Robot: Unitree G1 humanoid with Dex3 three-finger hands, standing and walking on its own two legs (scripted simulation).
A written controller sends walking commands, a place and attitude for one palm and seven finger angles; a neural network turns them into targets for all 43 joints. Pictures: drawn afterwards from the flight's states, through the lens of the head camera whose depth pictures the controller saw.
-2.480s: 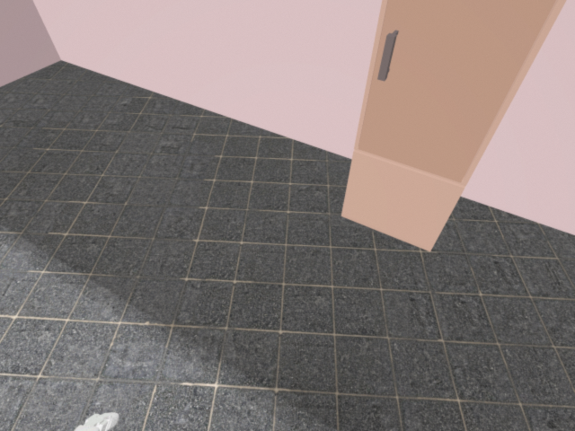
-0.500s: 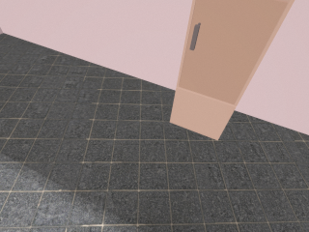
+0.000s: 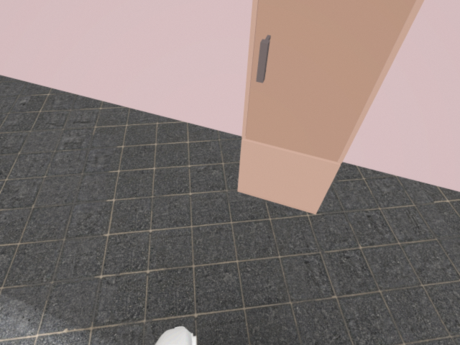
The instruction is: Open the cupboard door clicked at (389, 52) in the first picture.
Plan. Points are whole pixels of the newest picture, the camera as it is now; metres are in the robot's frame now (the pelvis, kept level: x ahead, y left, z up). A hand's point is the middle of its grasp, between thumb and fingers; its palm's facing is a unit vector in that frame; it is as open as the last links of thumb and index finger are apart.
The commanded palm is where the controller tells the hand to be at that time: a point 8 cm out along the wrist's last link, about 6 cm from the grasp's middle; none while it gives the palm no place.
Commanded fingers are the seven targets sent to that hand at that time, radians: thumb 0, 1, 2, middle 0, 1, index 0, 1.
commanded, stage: turn to face it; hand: left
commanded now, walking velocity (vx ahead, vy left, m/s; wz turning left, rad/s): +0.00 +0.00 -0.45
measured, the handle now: (264, 58) +0.89 -0.06 +0.04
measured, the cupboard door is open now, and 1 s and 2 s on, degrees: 0 0 0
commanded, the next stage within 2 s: take the last steps up to it in 0.38 s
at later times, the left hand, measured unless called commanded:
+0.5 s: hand out of the picture +0.12 +0.22 -0.16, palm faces -0.18 -0.96 -0.21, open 7.4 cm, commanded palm none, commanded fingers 0.00 0.90 0.90 -0.20 -0.30 -0.20 -0.30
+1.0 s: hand out of the picture +0.15 +0.20 -0.18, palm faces -0.25 -0.96 -0.13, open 7.4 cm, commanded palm none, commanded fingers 0.00 0.90 0.90 -0.20 -0.30 -0.20 -0.30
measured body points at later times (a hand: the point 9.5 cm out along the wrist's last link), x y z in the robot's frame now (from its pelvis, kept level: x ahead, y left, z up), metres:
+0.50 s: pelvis +0.04 +0.04 +0.01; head +0.07 +0.04 +0.46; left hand +0.13 +0.27 -0.14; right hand +0.02 -0.21 -0.14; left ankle +0.07 +0.13 -0.73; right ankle -0.01 -0.09 -0.70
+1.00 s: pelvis +0.13 +0.03 +0.00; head +0.14 +0.05 +0.45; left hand +0.16 +0.25 -0.17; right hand +0.08 -0.20 -0.14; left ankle +0.16 +0.12 -0.73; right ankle +0.01 -0.07 -0.68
